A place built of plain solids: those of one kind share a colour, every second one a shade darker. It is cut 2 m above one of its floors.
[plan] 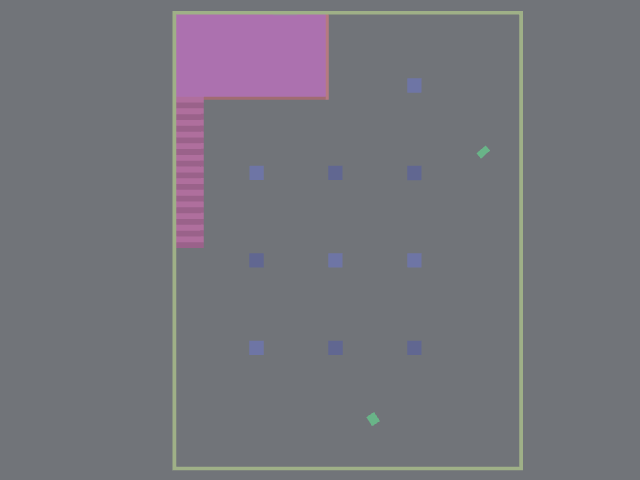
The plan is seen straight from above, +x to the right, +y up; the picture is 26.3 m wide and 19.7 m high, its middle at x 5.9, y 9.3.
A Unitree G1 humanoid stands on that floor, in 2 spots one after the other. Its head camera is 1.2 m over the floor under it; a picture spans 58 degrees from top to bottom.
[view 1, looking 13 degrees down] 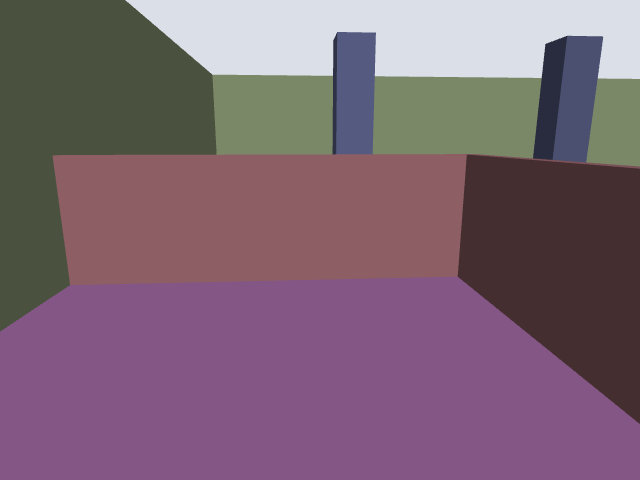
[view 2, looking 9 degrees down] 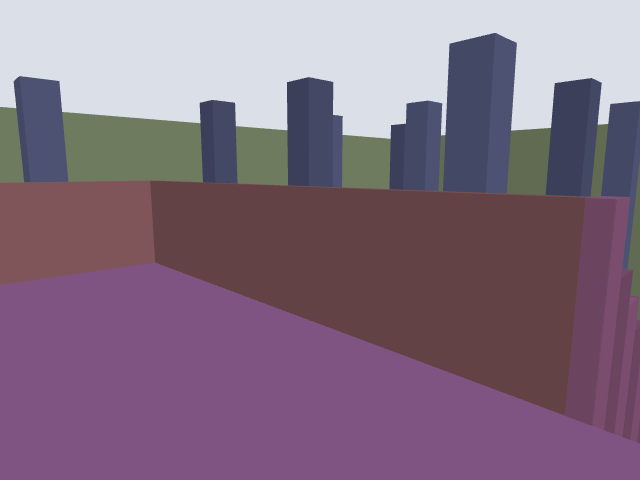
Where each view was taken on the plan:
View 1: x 2.50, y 16.68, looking -4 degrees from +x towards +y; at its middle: piece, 3.74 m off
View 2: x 0.51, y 17.43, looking -43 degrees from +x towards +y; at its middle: piece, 3.34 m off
